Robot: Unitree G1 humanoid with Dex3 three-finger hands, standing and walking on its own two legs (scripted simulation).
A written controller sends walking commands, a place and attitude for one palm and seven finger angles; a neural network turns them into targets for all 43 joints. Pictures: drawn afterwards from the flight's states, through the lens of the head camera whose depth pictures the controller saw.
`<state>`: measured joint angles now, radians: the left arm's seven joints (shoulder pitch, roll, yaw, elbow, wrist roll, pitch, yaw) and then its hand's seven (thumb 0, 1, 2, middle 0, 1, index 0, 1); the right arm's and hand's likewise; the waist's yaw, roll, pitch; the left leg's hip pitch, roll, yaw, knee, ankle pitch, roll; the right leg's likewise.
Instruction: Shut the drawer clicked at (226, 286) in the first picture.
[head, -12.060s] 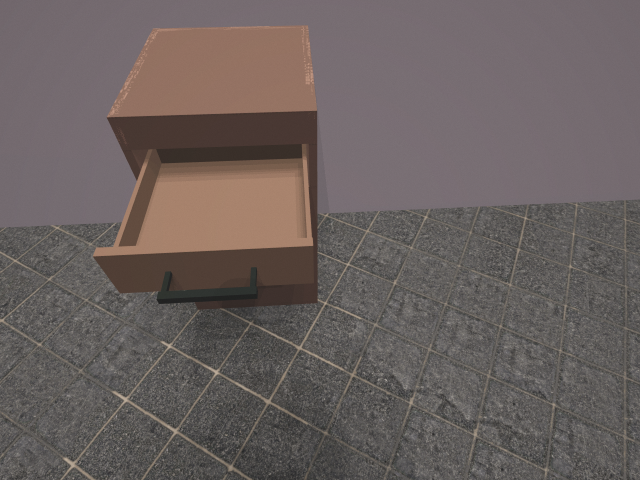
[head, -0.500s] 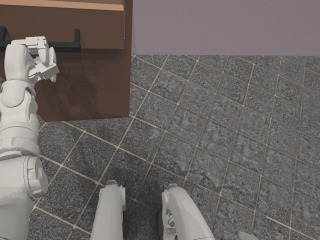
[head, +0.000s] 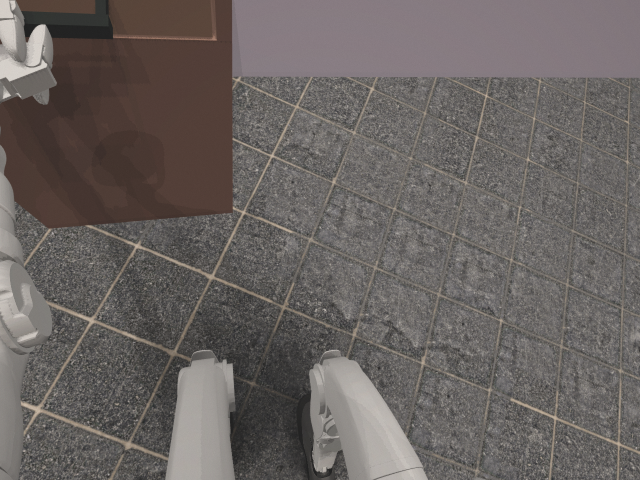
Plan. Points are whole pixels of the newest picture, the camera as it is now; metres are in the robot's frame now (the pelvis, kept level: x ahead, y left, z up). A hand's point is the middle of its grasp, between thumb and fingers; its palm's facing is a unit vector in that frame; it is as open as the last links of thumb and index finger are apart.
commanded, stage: push the drawer shut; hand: left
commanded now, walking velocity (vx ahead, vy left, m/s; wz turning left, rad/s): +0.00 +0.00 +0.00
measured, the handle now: (14, 8) +0.61 +0.29 +0.06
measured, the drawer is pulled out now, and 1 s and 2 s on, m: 0.00 0.00 0.00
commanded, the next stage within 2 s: pull the fist back off the drawer in 0.24 s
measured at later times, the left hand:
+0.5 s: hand (25, 56) +0.55 +0.27 +0.06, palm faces +0.09 -0.99 -0.05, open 3.3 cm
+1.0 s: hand (51, 68) +0.54 +0.25 +0.06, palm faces +0.12 -0.99 -0.03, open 2.9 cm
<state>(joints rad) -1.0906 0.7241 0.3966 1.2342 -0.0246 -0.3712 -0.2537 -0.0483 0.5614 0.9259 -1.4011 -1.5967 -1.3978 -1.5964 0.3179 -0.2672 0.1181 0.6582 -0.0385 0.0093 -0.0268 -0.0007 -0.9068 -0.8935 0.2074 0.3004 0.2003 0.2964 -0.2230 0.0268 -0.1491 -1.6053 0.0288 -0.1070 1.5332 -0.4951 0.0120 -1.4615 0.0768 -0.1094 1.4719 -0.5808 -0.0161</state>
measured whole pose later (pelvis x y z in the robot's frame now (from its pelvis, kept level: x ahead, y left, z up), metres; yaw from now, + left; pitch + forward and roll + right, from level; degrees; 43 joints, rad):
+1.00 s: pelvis +0.01 +0.01 +0.02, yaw -1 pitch +31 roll -7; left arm -0.92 0.61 0.44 1.09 -0.06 -0.37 -0.21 -0.03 0.77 0.89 -1.40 -1.60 -1.40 -1.60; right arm 0.32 -0.26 0.09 0.64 -0.04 0.03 0.01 0.00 -0.91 -0.89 0.21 0.30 0.20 0.30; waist -0.20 0.04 -0.15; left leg -1.51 0.04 -0.08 1.48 -0.51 0.02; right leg -1.38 0.09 -0.08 1.41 -0.58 -0.01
